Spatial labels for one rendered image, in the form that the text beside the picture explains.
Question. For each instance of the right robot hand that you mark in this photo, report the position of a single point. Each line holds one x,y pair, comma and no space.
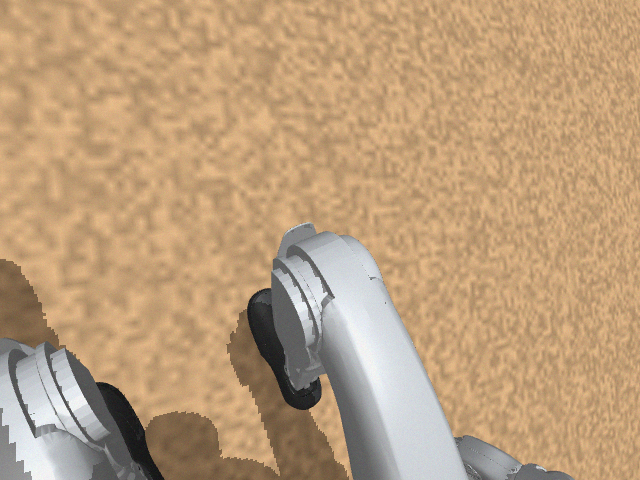
483,461

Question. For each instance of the right robot foot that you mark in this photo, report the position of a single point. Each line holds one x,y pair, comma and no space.
260,318

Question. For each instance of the left robot foot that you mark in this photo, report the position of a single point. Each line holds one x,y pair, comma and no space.
131,429

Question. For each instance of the right robot arm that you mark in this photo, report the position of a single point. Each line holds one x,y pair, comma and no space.
535,472

